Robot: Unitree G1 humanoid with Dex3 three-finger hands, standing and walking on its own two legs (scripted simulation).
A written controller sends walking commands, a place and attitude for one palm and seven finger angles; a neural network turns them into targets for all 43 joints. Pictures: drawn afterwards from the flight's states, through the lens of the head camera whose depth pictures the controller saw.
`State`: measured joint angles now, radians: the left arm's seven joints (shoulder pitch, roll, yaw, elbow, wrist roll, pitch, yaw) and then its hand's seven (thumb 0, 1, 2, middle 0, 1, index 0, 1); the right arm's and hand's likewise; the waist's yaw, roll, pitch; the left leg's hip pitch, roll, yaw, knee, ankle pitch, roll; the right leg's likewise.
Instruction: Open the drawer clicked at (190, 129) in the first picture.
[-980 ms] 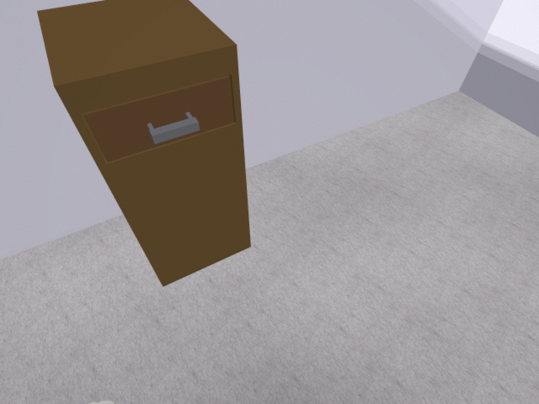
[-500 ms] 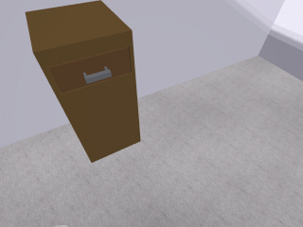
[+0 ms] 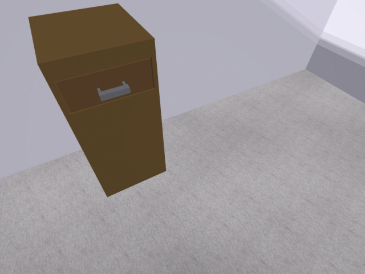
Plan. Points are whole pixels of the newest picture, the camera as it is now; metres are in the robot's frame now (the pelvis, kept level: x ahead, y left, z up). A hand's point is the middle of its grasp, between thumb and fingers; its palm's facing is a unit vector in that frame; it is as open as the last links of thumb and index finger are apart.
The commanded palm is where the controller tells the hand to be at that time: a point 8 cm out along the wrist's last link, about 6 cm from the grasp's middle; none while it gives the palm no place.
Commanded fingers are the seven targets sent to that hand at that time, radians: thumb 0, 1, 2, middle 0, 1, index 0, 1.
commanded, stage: stand and wait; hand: left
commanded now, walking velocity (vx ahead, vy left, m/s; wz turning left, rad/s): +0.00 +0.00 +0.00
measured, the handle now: (113, 89) +0.74 +0.31 -0.03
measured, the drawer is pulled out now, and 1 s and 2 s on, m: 0.00 0.00 0.00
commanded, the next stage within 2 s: look at it before walking up in 0.02 s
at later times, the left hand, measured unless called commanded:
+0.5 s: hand out of the picture +0.06 +0.25 -0.16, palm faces -0.03 -0.95 -0.32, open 7.4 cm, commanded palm none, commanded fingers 0.00 0.90 0.90 -0.20 -0.30 -0.20 -0.30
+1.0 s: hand out of the picture +0.05 +0.24 -0.17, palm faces +0.06 -0.95 -0.30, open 7.4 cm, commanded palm none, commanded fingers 0.00 0.90 0.90 -0.20 -0.30 -0.20 -0.30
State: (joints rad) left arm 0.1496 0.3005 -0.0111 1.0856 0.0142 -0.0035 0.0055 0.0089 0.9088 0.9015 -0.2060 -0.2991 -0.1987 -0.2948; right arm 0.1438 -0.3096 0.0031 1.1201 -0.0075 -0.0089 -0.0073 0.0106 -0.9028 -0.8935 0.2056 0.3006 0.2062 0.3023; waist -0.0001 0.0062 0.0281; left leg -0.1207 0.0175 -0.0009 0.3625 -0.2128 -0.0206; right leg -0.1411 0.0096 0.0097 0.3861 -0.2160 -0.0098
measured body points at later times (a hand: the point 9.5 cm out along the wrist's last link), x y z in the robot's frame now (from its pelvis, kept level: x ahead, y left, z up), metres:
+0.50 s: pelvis +0.00 +0.01 +0.00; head +0.00 +0.01 +0.45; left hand +0.06 +0.29 -0.14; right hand +0.06 -0.28 -0.14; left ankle -0.01 +0.13 -0.75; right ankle +0.00 -0.11 -0.75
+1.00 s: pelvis -0.01 +0.01 -0.01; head +0.01 +0.01 +0.44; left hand +0.05 +0.29 -0.15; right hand +0.07 -0.25 -0.15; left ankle -0.01 +0.13 -0.75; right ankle +0.00 -0.11 -0.75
